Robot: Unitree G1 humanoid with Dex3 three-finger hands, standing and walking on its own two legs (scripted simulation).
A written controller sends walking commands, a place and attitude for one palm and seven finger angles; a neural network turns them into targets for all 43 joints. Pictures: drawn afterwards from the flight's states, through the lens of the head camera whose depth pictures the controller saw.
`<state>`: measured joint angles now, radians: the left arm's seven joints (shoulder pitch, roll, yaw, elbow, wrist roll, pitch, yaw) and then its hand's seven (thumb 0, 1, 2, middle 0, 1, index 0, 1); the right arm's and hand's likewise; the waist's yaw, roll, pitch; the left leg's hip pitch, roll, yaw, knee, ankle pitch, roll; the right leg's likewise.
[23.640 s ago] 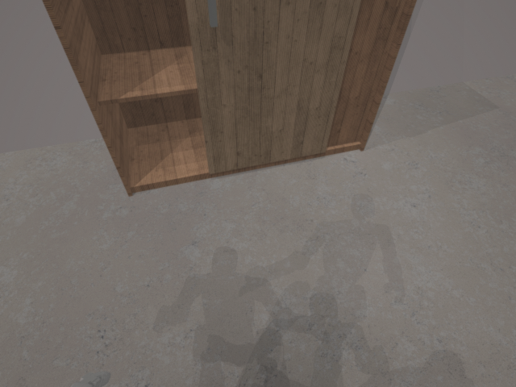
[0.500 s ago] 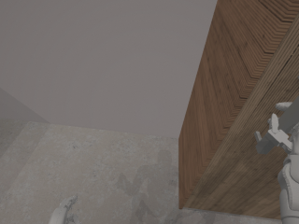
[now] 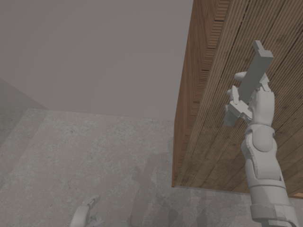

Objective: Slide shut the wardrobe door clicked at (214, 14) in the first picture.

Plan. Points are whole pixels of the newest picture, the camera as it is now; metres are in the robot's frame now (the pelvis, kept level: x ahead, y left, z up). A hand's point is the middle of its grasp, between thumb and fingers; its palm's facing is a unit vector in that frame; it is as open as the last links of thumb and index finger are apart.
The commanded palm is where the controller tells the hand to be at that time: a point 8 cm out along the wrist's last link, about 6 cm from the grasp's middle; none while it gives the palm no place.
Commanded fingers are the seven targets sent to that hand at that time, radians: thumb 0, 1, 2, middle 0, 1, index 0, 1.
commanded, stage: stop walking and hold the door there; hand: right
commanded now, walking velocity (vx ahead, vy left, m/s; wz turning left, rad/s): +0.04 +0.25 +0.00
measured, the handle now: (241, 88) +0.42 -0.20 +0.15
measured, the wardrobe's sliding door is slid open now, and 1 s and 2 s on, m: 0.00 0.00 0.00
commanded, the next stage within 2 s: loosen the grip on the handle in 0.92 s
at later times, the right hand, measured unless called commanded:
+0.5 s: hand (232, 102) +0.38 -0.17 +0.15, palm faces +0.29 +0.94 -0.15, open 6.1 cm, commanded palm +0.34 -0.20 +0.14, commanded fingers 0.00 -0.90 -0.90 0.45 1.40 0.45 1.40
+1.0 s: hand (232, 102) +0.38 -0.17 +0.15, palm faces +0.35 +0.91 -0.20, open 6.1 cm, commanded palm +0.34 -0.22 +0.15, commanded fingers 0.00 -0.90 -0.90 0.45 1.40 0.45 1.40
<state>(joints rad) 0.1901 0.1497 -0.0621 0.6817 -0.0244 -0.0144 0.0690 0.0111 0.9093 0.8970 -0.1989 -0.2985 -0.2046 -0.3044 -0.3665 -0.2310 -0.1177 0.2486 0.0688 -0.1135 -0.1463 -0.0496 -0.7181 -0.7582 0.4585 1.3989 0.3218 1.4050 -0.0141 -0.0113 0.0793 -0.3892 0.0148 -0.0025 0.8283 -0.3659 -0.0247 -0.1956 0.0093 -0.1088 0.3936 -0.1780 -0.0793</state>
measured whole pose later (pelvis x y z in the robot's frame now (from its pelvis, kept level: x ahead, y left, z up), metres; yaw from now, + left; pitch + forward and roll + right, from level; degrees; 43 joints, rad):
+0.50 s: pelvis -0.01 +0.02 +0.00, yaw +3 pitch -1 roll +1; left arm 0.15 0.24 -0.04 0.68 -0.02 -0.05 0.09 0.01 0.91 0.90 -0.20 -0.30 -0.21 -0.30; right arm -0.37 -0.32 -0.19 0.31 0.08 -0.07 -0.16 -0.06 -0.72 -0.78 0.46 1.40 0.24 1.40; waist -0.01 -0.03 0.06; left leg -0.19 -0.01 0.03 0.40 -0.20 0.01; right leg -0.24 -0.04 -0.15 0.43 -0.18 -0.04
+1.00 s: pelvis +0.01 +0.05 +0.00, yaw +2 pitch +0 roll +0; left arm 0.21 0.26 -0.02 0.70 -0.04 0.00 0.11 0.01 0.91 0.90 -0.20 -0.30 -0.21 -0.30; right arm -0.30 -0.34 -0.24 0.38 0.08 -0.11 -0.15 -0.08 -0.69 -0.81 0.46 1.40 0.26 1.40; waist 0.00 -0.06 -0.01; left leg -0.16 -0.04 0.05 0.39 -0.23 0.04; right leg -0.22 -0.06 -0.12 0.43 -0.20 0.00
